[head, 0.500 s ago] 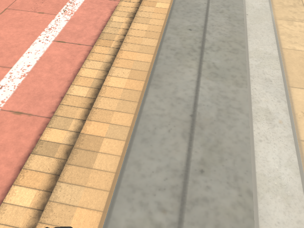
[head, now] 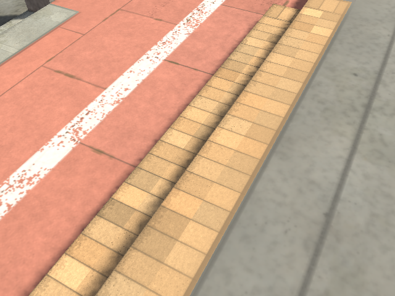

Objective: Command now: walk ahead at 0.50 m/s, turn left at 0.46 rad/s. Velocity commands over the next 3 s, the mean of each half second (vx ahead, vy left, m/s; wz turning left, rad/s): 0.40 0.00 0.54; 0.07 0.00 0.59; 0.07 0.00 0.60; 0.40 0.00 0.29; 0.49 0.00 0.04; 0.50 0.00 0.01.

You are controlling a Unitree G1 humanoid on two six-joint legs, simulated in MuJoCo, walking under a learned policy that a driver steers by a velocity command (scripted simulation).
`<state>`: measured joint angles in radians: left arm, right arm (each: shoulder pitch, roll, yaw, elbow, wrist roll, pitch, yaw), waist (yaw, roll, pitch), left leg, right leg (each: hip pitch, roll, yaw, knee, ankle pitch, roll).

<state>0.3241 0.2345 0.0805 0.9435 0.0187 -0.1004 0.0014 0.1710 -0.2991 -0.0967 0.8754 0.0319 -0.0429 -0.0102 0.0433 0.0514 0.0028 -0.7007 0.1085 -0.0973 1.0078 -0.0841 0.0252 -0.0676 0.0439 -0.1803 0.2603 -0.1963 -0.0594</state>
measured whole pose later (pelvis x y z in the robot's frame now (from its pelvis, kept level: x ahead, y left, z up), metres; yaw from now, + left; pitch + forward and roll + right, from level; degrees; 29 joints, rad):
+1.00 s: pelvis +0.34 +0.02 +0.00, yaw +36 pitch +0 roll +2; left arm 0.20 0.27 0.02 0.68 0.02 0.02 0.04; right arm 0.20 -0.34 -0.08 0.71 -0.01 0.09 0.03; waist 0.00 0.05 0.07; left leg -0.43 -0.07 -0.06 1.08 -0.45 -0.06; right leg -0.25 -0.04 -0.08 0.44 -0.20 -0.04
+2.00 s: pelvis +0.47 +0.15 -0.01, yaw +61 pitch +4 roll -1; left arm 0.47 0.19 -0.03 0.82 0.06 -0.12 -0.03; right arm 0.17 -0.22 -0.03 0.73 -0.07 -0.08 0.06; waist 0.07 0.01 -0.08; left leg -0.69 0.05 -0.01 0.87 -0.12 -0.01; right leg -0.01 0.06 -0.05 0.24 -0.30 -0.06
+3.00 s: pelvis +0.73 +0.67 -0.23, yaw +61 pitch +1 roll -4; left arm 0.53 0.17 -0.03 0.96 0.02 -0.09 -0.01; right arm 0.05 -0.25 0.05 0.77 -0.01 -0.05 0.07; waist 0.13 0.06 -0.03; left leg -0.56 0.10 -0.05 0.49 0.32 0.02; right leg -0.17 0.04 -0.07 0.96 -0.80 0.00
